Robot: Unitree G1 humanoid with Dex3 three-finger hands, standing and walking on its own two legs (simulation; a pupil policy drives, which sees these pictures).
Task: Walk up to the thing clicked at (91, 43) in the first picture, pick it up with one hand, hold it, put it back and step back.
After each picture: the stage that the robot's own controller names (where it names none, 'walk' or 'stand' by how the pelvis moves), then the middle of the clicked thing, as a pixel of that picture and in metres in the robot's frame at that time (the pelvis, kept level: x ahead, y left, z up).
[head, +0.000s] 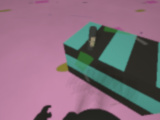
stand; (91, 39) +0.76 +0.04 +0.01
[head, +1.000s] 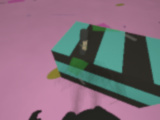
walk; (83, 43) +0.66 +0.09 +0.02
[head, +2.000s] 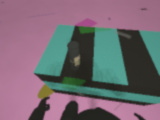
rise first; (74, 58) +0.42 +0.15 +0.05
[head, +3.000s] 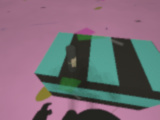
stand; (71, 60) +0.45 +0.18 +0.02
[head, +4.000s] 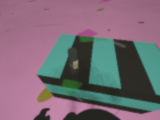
stand; (73, 62) +0.44 +0.17 +0.01
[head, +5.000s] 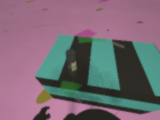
stand; (71, 63) +0.43 +0.18 +0.01
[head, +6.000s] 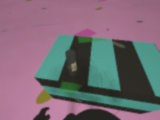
stand; (71, 64) +0.42 +0.17 +0.01
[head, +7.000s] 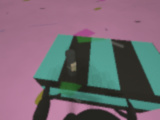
rise first; (71, 64) +0.42 +0.18 +0.01
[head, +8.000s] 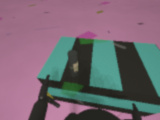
go down; (73, 64) +0.42 +0.17 +0.01
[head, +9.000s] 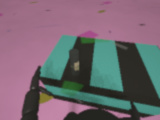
go down; (74, 63) +0.43 +0.16 +0.02
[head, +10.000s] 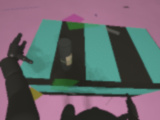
go down; (65, 57) +0.41 +0.16 +0.07
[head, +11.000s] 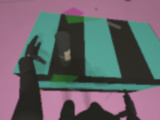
close in; (64, 52) +0.43 +0.16 +0.09
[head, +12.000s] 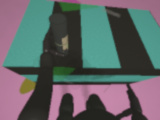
close; (61, 39) +0.48 +0.16 +0.12
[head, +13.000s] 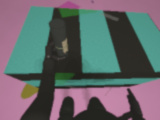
lift; (60, 43) +0.47 +0.16 +0.12
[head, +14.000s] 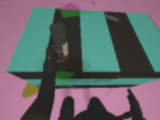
lift; (61, 46) +0.45 +0.16 +0.11
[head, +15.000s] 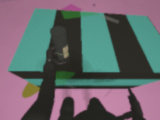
lift; (61, 48) +0.44 +0.16 +0.11
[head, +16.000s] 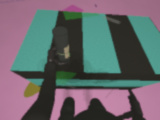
lift; (62, 49) +0.44 +0.16 +0.11
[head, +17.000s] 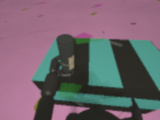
lift; (67, 59) +0.31 +0.14 +0.22
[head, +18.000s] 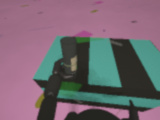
hold; (69, 60) +0.32 +0.14 +0.19
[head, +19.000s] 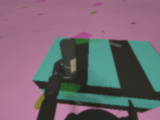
hold; (69, 62) +0.31 +0.14 +0.19
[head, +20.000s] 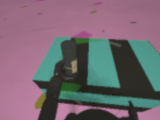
crouch; (70, 63) +0.31 +0.13 +0.18
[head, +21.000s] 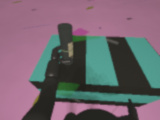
crouch; (66, 47) +0.41 +0.16 +0.20
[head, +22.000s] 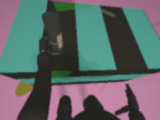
lower; (55, 38) +0.49 +0.17 +0.10
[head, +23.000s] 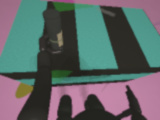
lower; (55, 36) +0.50 +0.17 +0.12
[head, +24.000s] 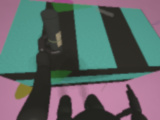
lower; (54, 36) +0.50 +0.17 +0.12
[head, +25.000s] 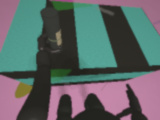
lower; (54, 35) +0.50 +0.17 +0.12
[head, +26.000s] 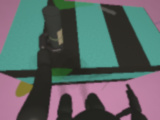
rest; (55, 34) +0.51 +0.17 +0.13
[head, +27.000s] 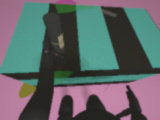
withdraw; (56, 38) +0.49 +0.17 +0.12
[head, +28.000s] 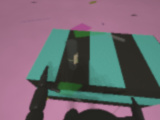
sink last; (72, 56) +0.44 +0.16 +0.07
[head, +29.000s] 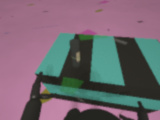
stand; (75, 54) +0.49 +0.17 +0.07
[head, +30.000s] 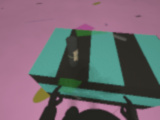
stand; (72, 53) +0.47 +0.17 +0.08
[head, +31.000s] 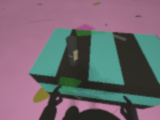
stand; (72, 52) +0.47 +0.17 +0.08
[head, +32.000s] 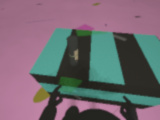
stand; (73, 52) +0.48 +0.17 +0.08
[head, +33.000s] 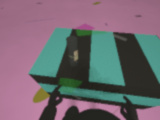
stand; (72, 53) +0.47 +0.17 +0.08
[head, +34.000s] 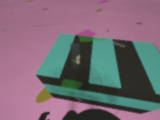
stand; (75, 57) +0.49 +0.16 +0.02
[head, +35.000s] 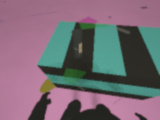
walk; (77, 45) +0.54 +0.14 +0.05
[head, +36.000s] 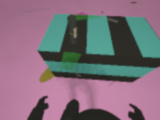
walk; (72, 31) +0.71 +0.23 +0.04
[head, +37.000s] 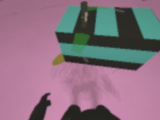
walk; (84, 15) +1.01 +0.16 +0.04
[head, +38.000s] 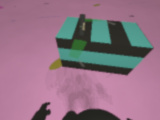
stand; (81, 25) +1.06 +0.20 +0.01
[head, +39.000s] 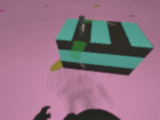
stand; (81, 26) +1.06 +0.18 +0.01
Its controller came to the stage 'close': yes
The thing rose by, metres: 0.19
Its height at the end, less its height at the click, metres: +0.00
